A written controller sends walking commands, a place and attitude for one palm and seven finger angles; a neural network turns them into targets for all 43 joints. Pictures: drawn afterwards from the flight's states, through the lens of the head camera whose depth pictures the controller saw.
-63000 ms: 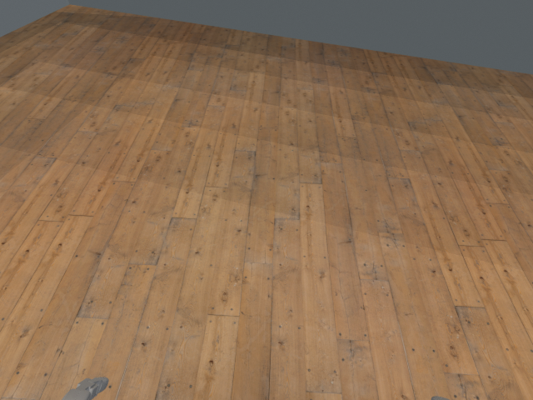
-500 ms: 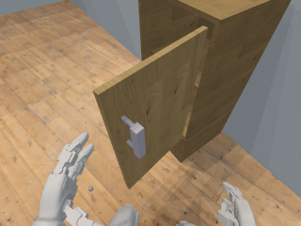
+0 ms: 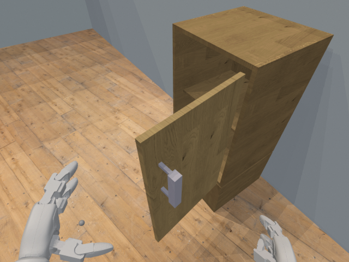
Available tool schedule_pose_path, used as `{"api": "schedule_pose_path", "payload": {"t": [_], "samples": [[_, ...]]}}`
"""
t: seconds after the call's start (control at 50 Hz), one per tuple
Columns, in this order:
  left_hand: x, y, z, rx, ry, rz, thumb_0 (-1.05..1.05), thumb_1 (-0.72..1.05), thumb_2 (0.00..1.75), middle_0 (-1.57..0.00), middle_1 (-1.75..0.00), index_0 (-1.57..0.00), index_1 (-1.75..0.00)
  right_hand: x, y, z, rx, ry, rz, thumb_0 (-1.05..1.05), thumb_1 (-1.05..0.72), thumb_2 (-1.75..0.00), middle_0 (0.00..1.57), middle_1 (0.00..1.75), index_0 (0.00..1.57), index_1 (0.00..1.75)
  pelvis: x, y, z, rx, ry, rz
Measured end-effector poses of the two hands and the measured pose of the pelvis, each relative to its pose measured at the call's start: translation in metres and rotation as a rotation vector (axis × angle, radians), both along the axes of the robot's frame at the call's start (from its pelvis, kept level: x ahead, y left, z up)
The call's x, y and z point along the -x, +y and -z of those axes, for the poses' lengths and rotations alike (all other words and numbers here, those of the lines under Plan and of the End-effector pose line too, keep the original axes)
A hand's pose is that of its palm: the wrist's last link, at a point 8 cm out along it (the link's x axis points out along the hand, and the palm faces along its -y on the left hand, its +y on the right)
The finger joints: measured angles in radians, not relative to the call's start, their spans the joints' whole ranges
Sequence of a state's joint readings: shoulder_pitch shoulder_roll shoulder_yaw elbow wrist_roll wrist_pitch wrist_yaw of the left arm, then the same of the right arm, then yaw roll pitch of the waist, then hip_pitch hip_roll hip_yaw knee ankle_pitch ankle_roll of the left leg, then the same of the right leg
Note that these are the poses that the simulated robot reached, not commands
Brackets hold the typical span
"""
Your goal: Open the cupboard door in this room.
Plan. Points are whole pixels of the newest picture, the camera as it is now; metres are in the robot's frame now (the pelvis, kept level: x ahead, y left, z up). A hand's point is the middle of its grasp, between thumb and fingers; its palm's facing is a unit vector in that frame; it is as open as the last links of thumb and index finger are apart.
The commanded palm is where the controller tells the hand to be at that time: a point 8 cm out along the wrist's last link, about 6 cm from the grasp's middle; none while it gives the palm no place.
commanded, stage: draw the hand back to the body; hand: left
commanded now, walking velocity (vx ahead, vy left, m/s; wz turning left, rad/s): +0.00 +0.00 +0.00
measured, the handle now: (169, 184) +0.31 +0.05 +0.00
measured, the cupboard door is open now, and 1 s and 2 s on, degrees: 99 99 99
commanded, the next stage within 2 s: step back with the hand held close in 0.88 s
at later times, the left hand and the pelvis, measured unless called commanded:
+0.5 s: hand (30, 168) +0.21 +0.26 +0.19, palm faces +0.43 -0.81 -0.41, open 9.1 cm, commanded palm +0.16 +0.30 +0.21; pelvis +0.02 +0.00 +0.04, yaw -1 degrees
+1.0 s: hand (46, 170) +0.21 +0.23 +0.20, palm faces +0.44 -0.81 -0.39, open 7.4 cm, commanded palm +0.16 +0.27 +0.22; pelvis +0.02 -0.03 +0.04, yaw -1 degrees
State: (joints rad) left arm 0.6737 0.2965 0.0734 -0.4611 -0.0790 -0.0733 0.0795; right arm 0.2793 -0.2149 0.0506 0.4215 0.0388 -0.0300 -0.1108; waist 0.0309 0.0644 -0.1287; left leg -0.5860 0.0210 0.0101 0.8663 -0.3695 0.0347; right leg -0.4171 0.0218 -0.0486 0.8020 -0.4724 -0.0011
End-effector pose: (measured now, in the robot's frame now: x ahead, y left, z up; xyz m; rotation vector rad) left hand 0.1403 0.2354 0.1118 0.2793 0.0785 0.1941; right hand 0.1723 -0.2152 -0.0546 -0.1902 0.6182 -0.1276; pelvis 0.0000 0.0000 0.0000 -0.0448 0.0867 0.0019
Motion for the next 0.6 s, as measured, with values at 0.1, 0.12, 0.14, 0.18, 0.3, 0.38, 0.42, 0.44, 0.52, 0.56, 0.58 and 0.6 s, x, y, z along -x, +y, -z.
{"api": "schedule_pose_path", "payload": {"t": [0.1, 0.12, 0.14, 0.18, 0.3, 0.38, 0.42, 0.44, 0.52, 0.56, 0.58, 0.6], "samples": [[-0.006, 0.019, -0.016, -0.062, -0.008, -0.069, -0.01, -0.09, 0.47, -0.17, -0.3, -0.17, -0.3, -0.005, 0.01, -0.006, 0.004, 0.012, -0.026, 0.01, -0.91, -0.9, 0.2, 0.3, 0.2, 0.3, -0.006, 0.004, -0.011, -0.008, -0.031, 0.0], [-0.007, 0.022, -0.02, -0.073, -0.018, -0.081, -0.01, -0.06, 0.49, -0.17, -0.3, -0.17, -0.3, -0.006, 0.012, -0.008, 0.004, 0.013, -0.031, 0.01, -0.91, -0.9, 0.2, 0.3, 0.2, 0.3, -0.007, 0.005, -0.012, -0.009, -0.038, 0.0], [-0.009, 0.026, -0.025, -0.083, -0.029, -0.092, -0.01, -0.02, 0.5, -0.17, -0.3, -0.17, -0.3, -0.007, 0.013, -0.009, 0.005, 0.014, -0.035, 0.01, -0.91, -0.9, 0.2, 0.3, 0.2, 0.3, -0.008, 0.005, -0.014, -0.009, -0.045, 0.0], [-0.013, 0.032, -0.035, -0.101, -0.056, -0.111, -0.01, 0.05, 0.53, -0.17, -0.3, -0.18, -0.3, -0.01, 0.015, -0.011, 0.005, 0.013, -0.043, 0.01, -0.91, -0.9, 0.2, 0.3, 0.2, 0.3, -0.011, 0.007, -0.017, -0.011, -0.057, 0.001], [-0.024, 0.043, -0.063, -0.141, -0.127, -0.131, -0.01, 0.25, 0.62, -0.18, -0.3, -0.18, -0.3, -0.016, 0.015, -0.017, 0.001, 0.01, -0.052, 0.01, -0.91, -0.9, 0.2, 0.3, 0.2, 0.3, -0.017, 0.01, -0.026, -0.02, -0.087, 0.01], [-0.028, 0.05, -0.075, -0.168, -0.153, -0.148, 0.0, 0.39, 0.68, -0.19, -0.3, -0.19, -0.3, -0.02, 0.011, -0.021, 0.004, 0.018, -0.05, 0.01, -0.91, -0.9, 0.2, 0.3, 0.2, 0.3, -0.02, 0.008, -0.031, -0.026, -0.102, 0.015], [-0.029, 0.054, -0.082, -0.183, -0.17, -0.162, 0.0, 0.46, 0.71, -0.19, -0.3, -0.19, -0.3, -0.021, 0.008, -0.022, 0.009, 0.023, -0.051, 0.01, -0.91, -0.9, 0.2, 0.3, 0.2, 0.3, -0.021, 0.006, -0.033, -0.027, -0.109, 0.016], [-0.03, 0.056, -0.085, -0.191, -0.18, -0.171, 0.0, 0.49, 0.72, -0.19, -0.3, -0.2, -0.3, -0.021, 0.006, -0.023, 0.011, 0.025, -0.052, 0.01, -0.91, -0.9, 0.2, 0.3, 0.2, 0.3, -0.021, 0.005, -0.034, -0.028, -0.112, 0.016], [-0.031, 0.061, -0.103, -0.225, -0.233, -0.202, 0.0, 0.63, 0.78, -0.2, -0.3, -0.2, -0.3, -0.023, -0.001, -0.023, 0.014, 0.03, -0.054, 0.01, -0.91, -0.9, 0.2, 0.3, 0.2, 0.3, -0.021, 0.002, -0.036, -0.031, -0.123, 0.016], [-0.031, 0.062, -0.111, -0.236, -0.26, -0.215, 0.0, 0.7, 0.81, -0.2, -0.3, -0.2, -0.3, -0.023, -0.005, -0.023, 0.012, 0.033, -0.052, 0.01, -0.91, -0.9, 0.2, 0.3, 0.2, 0.3, -0.021, -0.001, -0.037, -0.032, -0.128, 0.016], [-0.031, 0.061, -0.113, -0.236, -0.266, -0.219, 0.0, 0.73, 0.82, -0.2, -0.3, -0.2, -0.3, -0.023, -0.006, -0.022, 0.01, 0.036, -0.051, 0.01, -0.91, -0.9, 0.2, 0.3, 0.2, 0.3, -0.021, -0.002, -0.038, -0.033, -0.13, 0.017], [-0.031, 0.06, -0.113, -0.233, -0.267, -0.221, 0.0, 0.75, 0.84, -0.2, -0.3, -0.2, -0.3, -0.022, -0.008, -0.022, 0.007, 0.038, -0.048, 0.01, -0.91, -0.9, 0.2, 0.3, 0.2, 0.3, -0.021, -0.003, -0.038, -0.034, -0.132, 0.018]]}}
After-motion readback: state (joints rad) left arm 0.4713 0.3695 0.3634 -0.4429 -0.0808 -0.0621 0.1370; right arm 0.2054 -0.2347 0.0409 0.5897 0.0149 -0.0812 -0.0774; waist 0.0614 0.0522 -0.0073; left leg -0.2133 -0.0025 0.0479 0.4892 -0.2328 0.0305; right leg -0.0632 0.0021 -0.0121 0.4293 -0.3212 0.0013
